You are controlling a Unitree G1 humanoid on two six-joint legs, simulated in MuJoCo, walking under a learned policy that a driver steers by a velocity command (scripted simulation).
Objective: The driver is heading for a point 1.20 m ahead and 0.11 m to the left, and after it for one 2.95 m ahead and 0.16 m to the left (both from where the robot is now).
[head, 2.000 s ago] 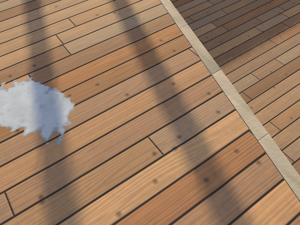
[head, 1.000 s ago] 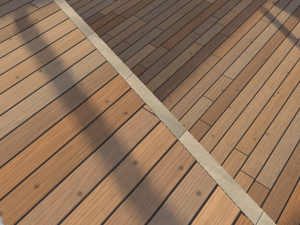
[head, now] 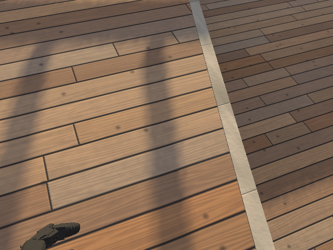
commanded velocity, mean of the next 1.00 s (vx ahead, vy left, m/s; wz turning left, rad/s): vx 0.50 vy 0.00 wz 0.37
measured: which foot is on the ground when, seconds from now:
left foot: down 0.00-0.08, up 0.10-0.56, down 0.58-1.00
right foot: up 0.00-0.06, down 0.08-0.60, up 0.62-1.00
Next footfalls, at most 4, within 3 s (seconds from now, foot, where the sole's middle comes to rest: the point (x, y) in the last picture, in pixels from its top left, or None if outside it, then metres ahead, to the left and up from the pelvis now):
0.08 right None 0.23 -0.13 -0.78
0.58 left None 0.40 0.21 -0.78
1.10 right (130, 184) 0.76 0.10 -0.78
1.58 left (77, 143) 0.99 0.35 -0.78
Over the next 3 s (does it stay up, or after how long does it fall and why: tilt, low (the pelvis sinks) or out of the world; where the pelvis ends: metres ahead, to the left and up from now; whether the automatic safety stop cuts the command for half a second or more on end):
stays up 1.59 0.06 0.00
